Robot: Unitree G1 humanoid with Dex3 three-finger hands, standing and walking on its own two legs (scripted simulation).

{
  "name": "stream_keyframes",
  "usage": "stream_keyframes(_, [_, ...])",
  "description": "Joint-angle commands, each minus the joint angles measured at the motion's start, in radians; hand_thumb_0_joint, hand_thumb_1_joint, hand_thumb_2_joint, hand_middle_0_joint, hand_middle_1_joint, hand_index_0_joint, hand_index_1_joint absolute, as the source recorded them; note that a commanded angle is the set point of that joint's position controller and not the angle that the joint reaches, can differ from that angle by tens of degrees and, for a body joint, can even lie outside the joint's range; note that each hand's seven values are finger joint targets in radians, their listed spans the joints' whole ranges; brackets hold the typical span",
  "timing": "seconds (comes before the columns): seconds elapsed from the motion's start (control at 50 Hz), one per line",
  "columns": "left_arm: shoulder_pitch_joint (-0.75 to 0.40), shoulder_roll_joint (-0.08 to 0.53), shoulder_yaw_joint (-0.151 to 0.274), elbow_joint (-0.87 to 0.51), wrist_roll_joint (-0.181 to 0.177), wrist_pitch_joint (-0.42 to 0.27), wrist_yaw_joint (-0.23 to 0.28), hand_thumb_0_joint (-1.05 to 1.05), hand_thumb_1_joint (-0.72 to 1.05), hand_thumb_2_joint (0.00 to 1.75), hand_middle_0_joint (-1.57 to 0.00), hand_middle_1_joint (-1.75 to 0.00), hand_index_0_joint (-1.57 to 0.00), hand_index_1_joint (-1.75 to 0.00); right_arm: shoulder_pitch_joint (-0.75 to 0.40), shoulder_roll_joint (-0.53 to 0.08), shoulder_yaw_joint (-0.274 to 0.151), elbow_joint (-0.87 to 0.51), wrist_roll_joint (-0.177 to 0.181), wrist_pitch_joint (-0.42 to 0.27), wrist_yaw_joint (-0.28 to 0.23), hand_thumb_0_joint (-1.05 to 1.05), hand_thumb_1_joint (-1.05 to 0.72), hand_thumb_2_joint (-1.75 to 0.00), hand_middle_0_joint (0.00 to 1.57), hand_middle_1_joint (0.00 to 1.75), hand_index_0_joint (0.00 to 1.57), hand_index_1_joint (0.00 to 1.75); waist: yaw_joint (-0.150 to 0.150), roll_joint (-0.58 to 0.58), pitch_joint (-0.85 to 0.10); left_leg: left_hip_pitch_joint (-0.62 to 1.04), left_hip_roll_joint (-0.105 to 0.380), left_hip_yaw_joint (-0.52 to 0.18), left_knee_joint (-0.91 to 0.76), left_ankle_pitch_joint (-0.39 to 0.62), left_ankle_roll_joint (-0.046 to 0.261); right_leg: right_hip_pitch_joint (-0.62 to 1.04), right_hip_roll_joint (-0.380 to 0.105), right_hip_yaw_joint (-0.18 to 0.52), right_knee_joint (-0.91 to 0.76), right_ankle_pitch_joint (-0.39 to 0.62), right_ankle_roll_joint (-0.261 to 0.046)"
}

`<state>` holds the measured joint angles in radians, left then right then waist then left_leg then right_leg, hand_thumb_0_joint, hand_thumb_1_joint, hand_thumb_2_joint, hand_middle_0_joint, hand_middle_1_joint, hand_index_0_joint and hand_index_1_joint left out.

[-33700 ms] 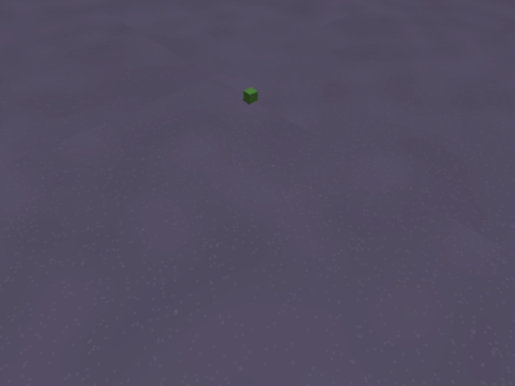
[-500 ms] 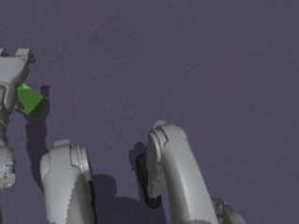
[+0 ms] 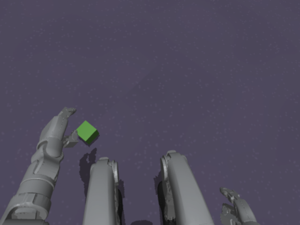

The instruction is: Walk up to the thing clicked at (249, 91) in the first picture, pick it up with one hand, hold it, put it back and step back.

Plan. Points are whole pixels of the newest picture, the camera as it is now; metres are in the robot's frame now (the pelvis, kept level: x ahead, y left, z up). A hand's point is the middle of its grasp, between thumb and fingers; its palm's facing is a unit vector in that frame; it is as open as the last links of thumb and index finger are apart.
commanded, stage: home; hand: left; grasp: from above
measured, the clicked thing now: (87, 132) +0.48 +0.24 -0.45
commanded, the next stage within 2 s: none
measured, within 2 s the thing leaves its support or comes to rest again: neither
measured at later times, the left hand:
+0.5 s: hand (39, 164) +0.27 +0.19 +0.09, palm faces +0.08 -0.97 -0.23, open 7.4 cm
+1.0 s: hand out of the picture +0.23 +0.20 +0.18, palm faces +0.13 -0.97 -0.19, open 7.4 cm
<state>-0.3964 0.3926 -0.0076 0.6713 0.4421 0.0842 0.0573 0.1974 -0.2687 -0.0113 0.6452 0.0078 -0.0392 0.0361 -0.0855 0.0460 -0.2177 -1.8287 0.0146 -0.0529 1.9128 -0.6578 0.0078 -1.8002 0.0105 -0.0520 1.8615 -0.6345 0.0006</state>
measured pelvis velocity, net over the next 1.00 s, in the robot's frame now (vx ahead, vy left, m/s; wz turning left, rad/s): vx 0.08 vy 0.01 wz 0.07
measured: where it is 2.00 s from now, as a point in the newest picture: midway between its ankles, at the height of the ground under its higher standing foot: (142, 218)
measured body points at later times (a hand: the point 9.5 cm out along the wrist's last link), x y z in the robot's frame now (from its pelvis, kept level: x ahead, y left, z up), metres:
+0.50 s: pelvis +0.05 +0.00 +0.18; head +0.12 +0.02 +0.62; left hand +0.26 +0.24 +0.11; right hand +0.23 -0.23 +0.09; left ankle +0.08 +0.12 -0.45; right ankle +0.09 -0.12 -0.45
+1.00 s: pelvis +0.08 +0.01 +0.23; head +0.10 +0.02 +0.68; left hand +0.22 +0.25 +0.20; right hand +0.27 -0.22 +0.17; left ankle +0.08 +0.12 -0.45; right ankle +0.09 -0.12 -0.45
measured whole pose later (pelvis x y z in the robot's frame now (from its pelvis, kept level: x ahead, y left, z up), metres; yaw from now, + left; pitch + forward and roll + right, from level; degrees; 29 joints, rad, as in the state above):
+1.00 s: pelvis +0.08 +0.01 +0.23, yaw +4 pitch +11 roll -3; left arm 0.51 0.22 0.03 -0.11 -0.06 0.44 0.02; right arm 0.29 -0.23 0.04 0.50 0.01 -0.21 -0.18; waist -0.03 0.04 -0.18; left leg -0.69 0.01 -0.06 1.00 -0.50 0.01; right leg -0.64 0.00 -0.06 0.93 -0.47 0.01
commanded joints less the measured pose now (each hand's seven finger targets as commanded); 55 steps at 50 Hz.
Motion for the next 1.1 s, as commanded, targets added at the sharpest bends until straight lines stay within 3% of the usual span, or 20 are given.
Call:
stream_keyframes(0.0, [-0.139, 0.151, 0.081, -0.329, -0.055, -0.034, 0.074, 0.0, 0.9, 0.9, -0.2, -0.3, -0.2, -0.3, 0.04, -0.145, -0.06, -0.111, 0.022, -0.044, -0.049, 0.0, -0.9, -0.9, 0.2, 0.3, 0.2, 0.3, -0.005, 0.109, -0.472, 0.46, -0.013, -0.013, -0.386, 0.003, 0.023, 0.404, 0.014, 0.01, -0.334, 0.073, -0.035])
stream_keyframes(0.04, [-0.056, 0.098, 0.06, -0.336, -0.098, -0.008, 0.083, 0.0, 0.9, 0.9, -0.2, -0.3, -0.2, -0.3, 0.025, -0.142, -0.061, -0.115, 0.028, -0.051, -0.06, 0.0, -0.9, -0.9, 0.2, 0.3, 0.2, 0.3, -0.012, 0.098, -0.428, 0.52, -0.012, -0.026, -0.452, -0.009, 0.018, 0.436, 0.014, 0.007, -0.388, 0.058, -0.034])
stream_keyframes(0.08, [-0.022, 0.094, 0.07, -0.394, -0.156, 0.019, 0.085, 0.0, 0.9, 0.9, -0.2, -0.3, -0.2, -0.3, 0.003, -0.142, -0.06, -0.123, 0.033, -0.057, -0.072, 0.0, -0.9, -0.9, 0.2, 0.3, 0.2, 0.3, 0.0, 0.104, -0.443, 0.605, -0.011, -0.038, -0.504, -0.005, 0.015, 0.486, 0.013, 0.009, -0.435, 0.061, -0.031])
stream_keyframes(0.12, [0.042, 0.057, 0.043, -0.425, -0.215, 0.049, 0.075, 0.0, 0.9, 0.9, -0.2, -0.3, -0.2, -0.3, -0.018, -0.141, -0.056, -0.135, 0.036, -0.066, -0.085, 0.0, -0.9, -0.9, 0.2, 0.3, 0.2, 0.3, -0.012, 0.093, -0.415, 0.656, -0.011, -0.045, -0.544, 0.007, 0.014, 0.523, 0.014, 0.009, -0.477, 0.073, -0.029])
stream_keyframes(0.2, [0.155, 0.035, 0.046, -0.497, -0.334, 0.102, 0.067, 0.0, 0.9, 0.9, -0.2, -0.3, -0.2, -0.3, -0.045, -0.127, -0.039, -0.16, 0.041, -0.085, -0.112, 0.0, -0.9, -0.9, 0.2, 0.3, 0.2, 0.3, -0.018, 0.038, -0.369, 0.731, -0.018, -0.03, -0.613, 0.028, 0.021, 0.647, 0.015, 0.024, -0.598, 0.079, -0.022])
stream_keyframes(0.26, [0.233, 0.014, 0.047, -0.544, -0.388, 0.138, 0.062, 0.0, 0.9, 0.9, -0.2, -0.3, -0.2, -0.3, -0.05, -0.112, -0.023, -0.171, 0.043, -0.097, -0.131, 0.0, -0.9, -0.9, 0.2, 0.3, 0.2, 0.3, -0.011, 0.041, -0.305, 0.801, -0.016, -0.022, -0.689, 0.06, 0.019, 0.723, 0.014, 0.031, -0.681, 0.1, -0.022])
stream_keyframes(0.32, [0.332, 0.002, 0.08, -0.586, -0.43, 0.174, 0.06, 0.0, 0.9, 0.9, -0.2, -0.3, -0.2, -0.3, -0.037, -0.101, -0.008, -0.187, 0.047, -0.107, -0.151, 0.0, -0.9, -0.9, 0.2, 0.3, 0.2, 0.3, 0.002, 0.038, -0.259, 0.876, -0.014, -0.03, -0.767, 0.097, 0.017, 0.8, 0.013, 0.027, -0.746, 0.131, -0.021])
stream_keyframes(0.34, [0.369, -0.022, 0.07, -0.597, -0.443, 0.185, 0.056, 0.0, 0.9, 0.9, -0.2, -0.3, -0.2, -0.3, -0.029, -0.093, -0.003, -0.185, 0.047, -0.11, -0.156, 0.0, -0.9, -0.9, 0.2, 0.3, 0.2, 0.3, 0.001, 0.049, -0.242, 0.904, -0.011, -0.032, -0.793, 0.128, 0.013, 0.82, 0.013, 0.025, -0.76, 0.156, -0.022])
stream_keyframes(0.42, [0.513, -0.039, 0.099, -0.676, -0.486, 0.23, 0.05, 0.0, 0.9, 0.9, -0.2, -0.3, -0.2, -0.3, -0.008, -0.076, 0.011, -0.216, 0.047, -0.121, -0.18, 0.0, -0.9, -0.9, 0.2, 0.3, 0.2, 0.3, 0.012, 0.023, -0.222, 0.992, -0.019, -0.01, -0.856, 0.25, 0.016, 0.972, 0.016, 0.024, -0.86, 0.254, -0.021])
stream_keyframes(0.48, [0.613, -0.061, 0.095, -0.751, -0.501, 0.253, 0.043, 0.0, 0.9, 0.9, -0.2, -0.3, -0.2, -0.3, 0.015, -0.067, 0.015, -0.233, 0.039, -0.133, -0.195, 0.0, -0.9, -0.9, 0.2, 0.3, 0.2, 0.3, 0.011, 0.039, -0.195, 1.069, -0.019, -0.004, -0.909, 0.334, 0.013, 1.052, 0.018, 0.017, -0.915, 0.328, -0.021])
stream_keyframes(0.5, [0.636, -0.054, 0.111, -0.77, -0.506, 0.261, 0.043, 0.0, 0.9, 0.9, -0.2, -0.3, -0.2, -0.3, 0.024, -0.069, 0.014, -0.237, 0.037, -0.135, -0.199, 0.0, -0.9, -0.9, 0.2, 0.3, 0.2, 0.3, 0.02, 0.042, -0.193, 1.104, -0.017, -0.001, -0.929, 0.362, 0.011, 1.074, 0.018, 0.013, -0.928, 0.351, -0.02])
stream_keyframes(0.66, [0.867, -0.086, 0.082, -0.935, -0.509, 0.296, 0.018, 0.0, 0.9, 0.9, -0.2, -0.3, -0.2, -0.3, 0.06, -0.057, 0.007, -0.282, 0.023, -0.168, -0.226, 0.0, -0.9, -0.9, 0.2, 0.3, 0.2, 0.3, 0.025, 0.014, -0.109, 1.234, -0.012, -0.013, -1.038, 0.49, 0.005, 1.188, 0.029, -0.012, -1.022, 0.446, -0.019])
stream_keyframes(0.7, [0.882, -0.085, 0.086, -0.958, -0.507, 0.299, 0.007, 0.0, 0.9, 0.9, -0.2, -0.3, -0.2, -0.3, 0.06, -0.061, 0.001, -0.284, 0.018, -0.178, -0.228, 0.0, -0.9, -0.9, 0.2, 0.3, 0.2, 0.3, 0.027, 0.016, -0.082, 1.248, -0.006, -0.025, -1.056, 0.504, 0.002, 1.191, 0.03, -0.019, -1.032, 0.447, -0.019])
stream_keyframes(0.84, [0.88, -0.074, 0.087, -0.972, -0.503, 0.307, -0.023, 0.0, 0.9, 0.9, -0.2, -0.3, -0.2, -0.3, 0.045, -0.07, -0.003, -0.295, 0.01, -0.211, -0.233, 0.0, -0.9, -0.9, 0.2, 0.3, 0.2, 0.3, 0.031, -0.031, 0.021, 1.216, -0.017, -0.007, -1.083, 0.378, 0.014, 1.188, 0.02, -0.021, -1.084, 0.347, -0.006])
stream_keyframes(0.98, [0.872, -0.059, 0.098, -0.982, -0.486, 0.299, -0.031, 0.0, 0.9, 0.9, -0.2, -0.3, -0.2, -0.3, 0.044, -0.078, -0.007, -0.287, 0.002, -0.23, -0.225, 0.0, -0.9, -0.9, 0.2, 0.3, 0.2, 0.3, 0.042, 0.03, -0.016, 1.255, -0.016, -0.005, -1.083, 0.423, 0.002, 1.199, 0.019, -0.019, -1.058, 0.376, -0.012])
stream_keyframes(1.08, [0.879, -0.058, 0.1, -0.989, -0.489, 0.294, -0.025, 0.0, 0.89, 0.89, -0.2, -0.3, -0.2, -0.3, 0.038, -0.078, -0.006, -0.289, 0.002, -0.23, -0.224, 0.0, -0.9, -0.9, 0.2, 0.3, 0.2, 0.3, 0.044, 0.003, -0.041, 1.245, -0.025, 0.007, -1.061, 0.426, 0.011, 1.233, 0.014, -0.006, -1.068, 0.4, -0.006])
